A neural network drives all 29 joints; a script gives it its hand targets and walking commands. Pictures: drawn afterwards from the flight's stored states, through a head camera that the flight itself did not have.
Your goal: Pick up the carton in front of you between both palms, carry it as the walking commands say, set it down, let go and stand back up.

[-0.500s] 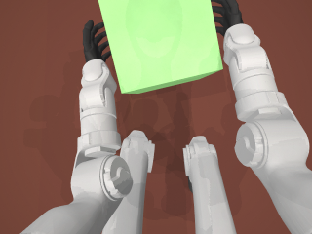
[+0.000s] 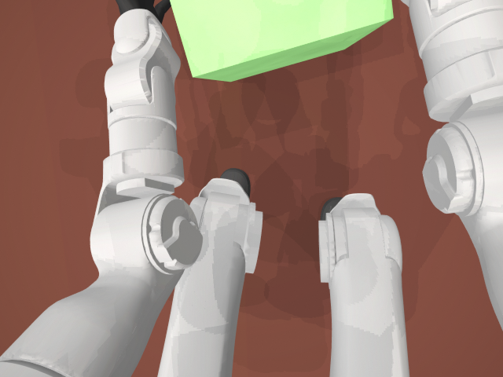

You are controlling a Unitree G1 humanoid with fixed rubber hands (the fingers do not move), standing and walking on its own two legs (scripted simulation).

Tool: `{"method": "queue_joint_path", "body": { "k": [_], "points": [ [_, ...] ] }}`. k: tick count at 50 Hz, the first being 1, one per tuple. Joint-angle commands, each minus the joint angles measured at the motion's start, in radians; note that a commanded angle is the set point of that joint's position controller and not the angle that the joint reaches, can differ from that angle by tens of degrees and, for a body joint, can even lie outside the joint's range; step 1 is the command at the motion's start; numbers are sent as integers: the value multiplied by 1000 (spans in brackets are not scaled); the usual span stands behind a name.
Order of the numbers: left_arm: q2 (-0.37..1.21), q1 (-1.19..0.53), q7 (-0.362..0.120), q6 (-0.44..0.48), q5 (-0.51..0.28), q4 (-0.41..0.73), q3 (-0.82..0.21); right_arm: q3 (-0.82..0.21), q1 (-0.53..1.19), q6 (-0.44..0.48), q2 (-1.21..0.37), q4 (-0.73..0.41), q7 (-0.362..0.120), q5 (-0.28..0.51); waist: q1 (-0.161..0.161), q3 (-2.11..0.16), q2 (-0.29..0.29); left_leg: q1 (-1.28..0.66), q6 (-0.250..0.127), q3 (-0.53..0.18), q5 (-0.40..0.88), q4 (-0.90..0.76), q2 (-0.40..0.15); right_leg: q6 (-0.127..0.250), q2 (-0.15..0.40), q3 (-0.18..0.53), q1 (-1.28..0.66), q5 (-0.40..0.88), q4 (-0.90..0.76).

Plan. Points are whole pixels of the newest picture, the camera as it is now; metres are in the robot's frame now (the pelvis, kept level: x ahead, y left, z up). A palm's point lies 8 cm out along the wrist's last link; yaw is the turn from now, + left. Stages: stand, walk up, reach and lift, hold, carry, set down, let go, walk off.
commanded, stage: set down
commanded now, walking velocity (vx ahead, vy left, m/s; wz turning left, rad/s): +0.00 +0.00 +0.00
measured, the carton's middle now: out of the picture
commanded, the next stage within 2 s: none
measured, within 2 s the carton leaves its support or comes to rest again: rests again in 0.54 s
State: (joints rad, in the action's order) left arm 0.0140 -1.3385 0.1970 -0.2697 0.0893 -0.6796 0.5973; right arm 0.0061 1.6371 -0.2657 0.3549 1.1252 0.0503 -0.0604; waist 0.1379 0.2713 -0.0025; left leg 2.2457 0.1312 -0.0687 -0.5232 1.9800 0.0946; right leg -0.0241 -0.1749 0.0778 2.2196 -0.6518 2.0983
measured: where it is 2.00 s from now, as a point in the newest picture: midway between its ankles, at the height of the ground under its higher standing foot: (282, 242)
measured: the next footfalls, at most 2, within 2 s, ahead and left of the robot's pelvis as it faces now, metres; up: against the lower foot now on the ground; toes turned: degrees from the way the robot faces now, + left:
none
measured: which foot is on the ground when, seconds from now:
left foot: down 0.00-1.00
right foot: down 0.00-1.00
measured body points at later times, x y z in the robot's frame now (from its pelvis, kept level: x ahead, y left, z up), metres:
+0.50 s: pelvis +0.00 +0.00 -0.02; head +0.37 -0.03 +0.21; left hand +0.52 +0.20 -0.19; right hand +0.60 -0.10 -0.21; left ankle +0.12 +0.14 -0.38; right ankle +0.07 -0.10 -0.38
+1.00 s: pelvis +0.00 +0.00 -0.03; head +0.37 -0.04 +0.20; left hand +0.52 +0.21 -0.20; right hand +0.60 -0.09 -0.21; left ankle +0.12 +0.14 -0.38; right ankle +0.07 -0.10 -0.38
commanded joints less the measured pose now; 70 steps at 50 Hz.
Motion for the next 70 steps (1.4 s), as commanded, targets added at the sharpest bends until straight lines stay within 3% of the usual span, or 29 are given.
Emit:
{"method": "queue_joint_path", "body": {
  "k": [1, 7, 16, 22, 33, 42, 48, 53, 55, 57, 59, 62, 66, 70],
  "points": [
    [714, -679, -242, 53, -146, 96, -477, -224, 474, 68, -871, -185, -194, 131, 49, -1403, 211, -742, -46, 190, 558, -7, 9, 4, 43, -77, -687, 566, -177],
    [733, -601, -275, 39, -120, -3, -424, -196, 408, 83, -885, -133, -201, 105, 33, -1223, 214, -618, -51, 177, 524, 18, 14, 18, 50, -57, -616, 580, -157],
    [655, -592, -270, 60, -75, -53, -340, -155, 429, 101, -806, -81, -206, 92, 54, -1050, 209, -547, -60, 174, 426, 23, 9, 25, 49, -48, -507, 450, -148],
    [608, -584, -276, 60, -42, -110, -276, -107, 411, 97, -732, -18, -209, 58, 45, -925, 197, -494, -66, 168, 349, 27, 4, 38, 56, -36, -453, 366, -146],
    [562, -529, -304, 59, -10, -174, -202, -34, 311, 76, -659, 47, -224, -30, 2, -768, 162, -409, -66, 156, 299, 49, 13, 62, 68, -8, -402, 352, -132],
    [493, -482, -299, 65, -7, -212, -164, 16, 232, 53, -588, 86, -227, -104, -46, -667, 155, -338, -61, 152, 250, 65, 17, 78, 81, 14, -407, 348, -121],
    [442, -448, -300, 57, 11, -237, -128, 36, 210, 40, -548, 94, -236, -133, -45, -613, 167, -307, -68, 153, 212, 71, 18, 84, 90, 24, -412, 324, -122],
    [355, -390, -272, 70, 30, -264, -73, 35, 250, 50, -417, 85, -216, -135, -21, -622, 167, -330, -54, 177, 218, 78, 7, 67, 100, 22, -440, 329, -120],
    [219, -323, -235, 88, 37, -286, -26, 40, 259, 62, -252, 80, -185, -129, -7, -641, 165, -354, -43, 188, 230, 78, -4, 55, 112, 21, -465, 340, -123],
    [-21, -241, -172, 120, 36, -307, 26, 45, 262, 80, 7, 71, -128, -110, 6, -667, 165, -376, -38, 192, 244, 76, -21, 42, 132, 24, -492, 353, -128],
    [-207, -214, -111, 165, -8, -320, 25, 15, 323, 111, 207, 35, -67, -48, 26, -722, 164, -406, -43, 186, 283, 77, -34, 32, 148, 39, -511, 378, -128],
    [-266, -275, -67, 210, -104, -316, -46, -80, 425, 143, 238, 12, -41, 79, 66, -838, 181, -464, -56, 177, 378, 86, -50, 23, 161, 51, -536, 432, -99],
    [-273, -312, -55, 222, -228, -312, -169, -212, 505, 155, 228, -36, -66, 217, 102, -959, 243, -529, -78, 164, 453, 79, -61, 24, 179, 44, -587, 456, -67],
    [-289, -314, -34, 204, -274, -268, -210, -248, 519, 139, 261, -28, -87, 261, 123, -1078, 267, -607, -83, 168, 464, 55, -56, 29, 182, 12, -641, 424, -60]
  ]
}}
